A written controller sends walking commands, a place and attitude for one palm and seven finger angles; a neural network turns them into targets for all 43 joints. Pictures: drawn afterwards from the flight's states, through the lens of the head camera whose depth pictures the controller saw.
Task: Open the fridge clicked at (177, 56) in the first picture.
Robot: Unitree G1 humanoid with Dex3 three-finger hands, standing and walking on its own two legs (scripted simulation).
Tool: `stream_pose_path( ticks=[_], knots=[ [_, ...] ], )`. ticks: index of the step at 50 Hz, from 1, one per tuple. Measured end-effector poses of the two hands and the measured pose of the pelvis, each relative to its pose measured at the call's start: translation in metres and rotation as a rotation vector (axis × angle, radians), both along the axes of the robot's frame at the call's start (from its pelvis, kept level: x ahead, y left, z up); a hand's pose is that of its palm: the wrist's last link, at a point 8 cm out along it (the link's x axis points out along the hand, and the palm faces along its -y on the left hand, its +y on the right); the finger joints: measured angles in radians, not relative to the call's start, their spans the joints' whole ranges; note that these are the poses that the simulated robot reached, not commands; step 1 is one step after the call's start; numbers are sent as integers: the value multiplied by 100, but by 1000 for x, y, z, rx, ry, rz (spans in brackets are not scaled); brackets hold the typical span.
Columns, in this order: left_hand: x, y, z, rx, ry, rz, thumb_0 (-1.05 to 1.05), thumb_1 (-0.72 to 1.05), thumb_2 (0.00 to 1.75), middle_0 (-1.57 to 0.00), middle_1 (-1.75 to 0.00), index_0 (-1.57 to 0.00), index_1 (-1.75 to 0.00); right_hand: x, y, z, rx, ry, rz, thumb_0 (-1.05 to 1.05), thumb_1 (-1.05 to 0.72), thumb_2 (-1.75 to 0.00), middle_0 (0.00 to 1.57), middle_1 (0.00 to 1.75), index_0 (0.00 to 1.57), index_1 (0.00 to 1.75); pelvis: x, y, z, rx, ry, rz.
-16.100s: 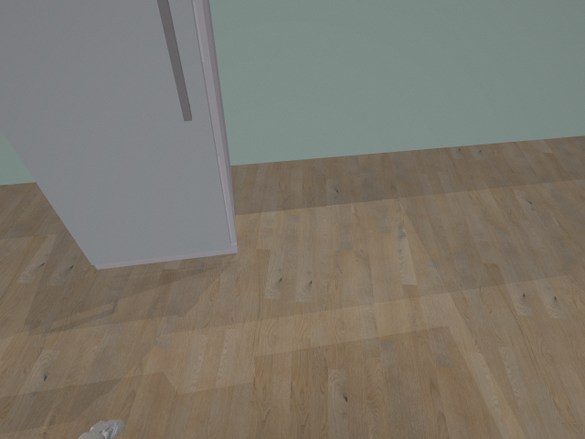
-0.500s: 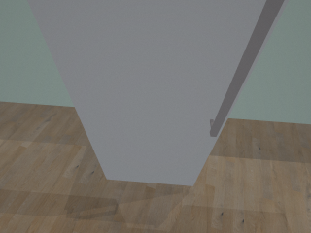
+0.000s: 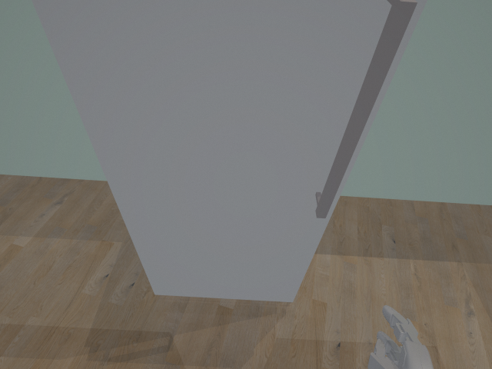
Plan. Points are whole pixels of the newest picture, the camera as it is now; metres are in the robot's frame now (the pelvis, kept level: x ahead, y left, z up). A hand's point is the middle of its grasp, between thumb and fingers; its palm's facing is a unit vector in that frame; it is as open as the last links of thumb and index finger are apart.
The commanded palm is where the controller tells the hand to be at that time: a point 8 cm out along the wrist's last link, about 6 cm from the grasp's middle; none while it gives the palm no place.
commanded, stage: raise the hand to about handle height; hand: right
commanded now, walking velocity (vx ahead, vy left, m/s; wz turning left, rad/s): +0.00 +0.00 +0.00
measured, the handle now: (347, 132) +0.47 -0.14 +0.17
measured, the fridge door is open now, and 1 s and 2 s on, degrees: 0 0 0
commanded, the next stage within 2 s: move the hooked fingers beside the handle in 1.96 s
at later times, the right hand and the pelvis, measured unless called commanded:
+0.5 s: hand (407, 354) +0.16 -0.20 +0.04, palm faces +0.00 +0.99 -0.11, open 10.0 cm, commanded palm +0.13 -0.27 +0.02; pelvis -0.04 -0.01 -0.06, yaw -4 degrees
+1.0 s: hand (450, 307) +0.21 -0.26 +0.08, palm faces +0.01 +1.00 -0.09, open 12.9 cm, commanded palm +0.18 -0.31 +0.10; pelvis -0.02 -0.02 -0.02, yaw -2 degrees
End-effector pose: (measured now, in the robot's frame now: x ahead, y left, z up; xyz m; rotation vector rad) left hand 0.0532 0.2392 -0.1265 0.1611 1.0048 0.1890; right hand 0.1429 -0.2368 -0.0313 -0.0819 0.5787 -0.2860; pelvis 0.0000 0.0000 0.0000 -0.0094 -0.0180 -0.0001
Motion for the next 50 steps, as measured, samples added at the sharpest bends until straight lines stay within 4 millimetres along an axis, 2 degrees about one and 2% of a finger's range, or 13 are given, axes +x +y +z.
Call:
stream_pose_path(
  ticks=[3, 6, 8, 11, 14, 16, 20, 24, 30, 36, 41, 46, 50],
  knots=[
    [44, 7, 17, 20, -216, -26, 2, 91, 90, -21, -30, -20, -30, 44, 2, 56, -6, -366, 75, 2, -84, -86, 20, 35, 21, 34, -6, -1, -7, -2, 33, -9],
    [83, 13, 39, 45, -396, -69, 2, 91, 90, -21, -30, -20, -30, 53, 10, 75, 36, -608, 193, 1, -79, -84, 20, 38, 21, 37, -14, 1, -18, -8, 75, 4],
    [105, 16, 55, 66, -488, -111, 2, 91, 90, -21, -30, -20, -30, 42, 15, 65, 63, -649, 286, 1, -75, -83, 21, 41, 21, 40, -18, 2, -27, -10, 87, 8],
    [129, 19, 71, 107, -571, -165, 1, 91, 90, -21, -30, -20, -30, 11, 13, 28, 110, -530, 341, 1, -68, -80, 21, 45, 22, 44, -23, 2, -39, -11, 112, 4],
    [145, 16, 77, 145, -599, -217, 1, 91, 90, -20, -30, -20, -30, -26, -1, -4, 145, -401, 248, 1, -61, -77, 22, 49, 23, 49, -26, 2, -48, -2, 132, -13],
    [150, 8, 74, 156, -596, -253, 1, 91, 90, -20, -30, -20, -30, -44, -15, -8, 113, -393, 161, 1, -56, -75, 23, 52, 23, 51, -29, 2, -52, 11, 137, -27],
    [146, -16, 52, 124, -546, -318, 1, 91, 90, -20, -30, -20, -30, -47, -32, 27, -12, -575, 116, 2, -47, -71, 23, 58, 23, 57, -33, 0, -58, 42, 135, -57],
    [125, -43, 24, 38, -478, -321, 1, 90, 90, -20, -30, -20, -30, -14, -24, 66, -47, -735, 282, 2, -37, -67, 23, 64, 23, 63, -40, -6, -59, 61, 125, -71],
    [76, -58, 9, -57, -381, -174, 2, 90, 90, -21, -30, -20, -30, 35, -25, 61, 57, -502, 425, 1, -23, -61, 25, 73, 25, 72, -39, -13, -47, 40, 126, -35],
    [50, -40, 16, -4, -332, -124, 2, 90, 90, -21, -30, -20, -30, 28, -60, 81, 27, -529, 231, 1, -10, -55, 26, 82, 26, 81, -30, -17, -36, 31, 115, -16],
    [56, -23, 23, 63, -330, -177, 2, 90, 90, -21, -30, -20, -30, 21, -73, 102, -47, -629, 217, 1, 2, -50, 26, 89, 27, 89, -27, -21, -33, 43, 102, -35],
    [79, -17, 39, 104, -403, -176, 2, 90, 90, -21, -30, -20, -30, 36, -71, 96, 5, -551, 302, 0, 14, -45, 27, 97, 27, 96, -25, -24, -29, 45, 78, -39],
    [100, -23, 57, 101, -487, -176, 2, 90, 90, -21, -30, -20, -30, 49, -79, 113, -7, -571, 305, 0, 24, -41, 28, 103, 28, 102, -20, -23, -23, 41, 55, -34]
  ],
)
